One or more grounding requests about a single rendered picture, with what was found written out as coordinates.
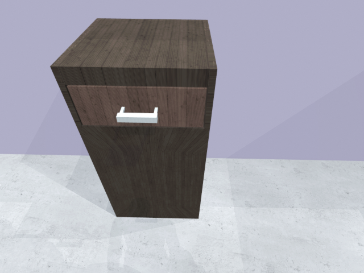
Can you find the handle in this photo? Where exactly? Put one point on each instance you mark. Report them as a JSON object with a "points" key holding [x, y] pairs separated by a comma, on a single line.
{"points": [[137, 117]]}

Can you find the drawer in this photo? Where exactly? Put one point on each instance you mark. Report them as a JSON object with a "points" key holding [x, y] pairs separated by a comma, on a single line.
{"points": [[177, 106]]}

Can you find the cabinet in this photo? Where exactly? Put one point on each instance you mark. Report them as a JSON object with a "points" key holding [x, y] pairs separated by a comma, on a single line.
{"points": [[146, 171]]}

